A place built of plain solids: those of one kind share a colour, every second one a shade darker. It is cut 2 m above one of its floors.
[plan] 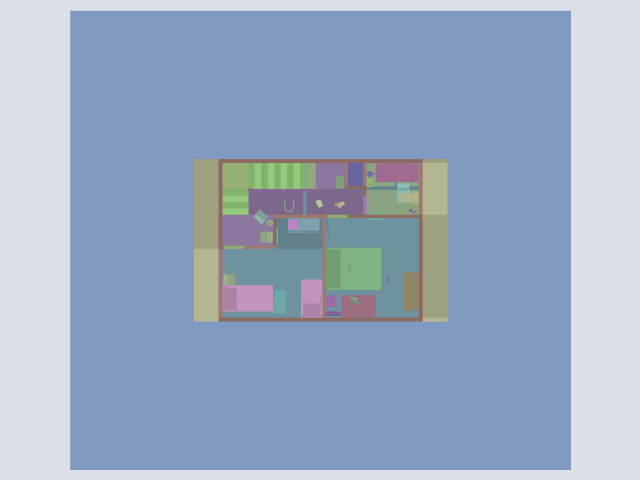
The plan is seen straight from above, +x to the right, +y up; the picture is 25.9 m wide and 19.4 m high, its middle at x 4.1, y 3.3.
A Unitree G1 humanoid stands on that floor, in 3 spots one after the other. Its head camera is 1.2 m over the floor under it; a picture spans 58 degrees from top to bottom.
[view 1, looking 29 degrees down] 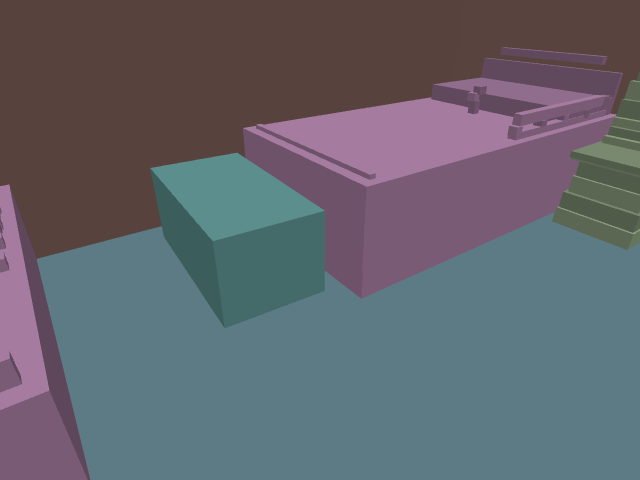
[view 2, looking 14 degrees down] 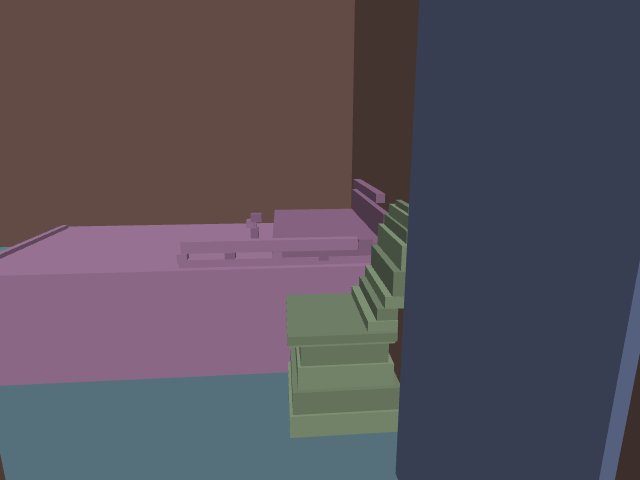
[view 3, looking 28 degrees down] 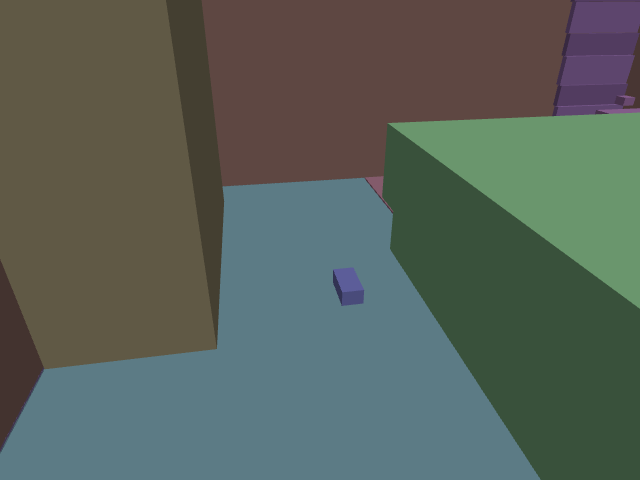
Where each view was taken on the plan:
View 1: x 3.23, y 2.62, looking -125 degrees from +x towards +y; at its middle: trunk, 1.89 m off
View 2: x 0.69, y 3.42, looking -95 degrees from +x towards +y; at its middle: child_bed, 2.07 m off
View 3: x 7.28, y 3.38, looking -100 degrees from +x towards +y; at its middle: upper_floor_bedroom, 2.56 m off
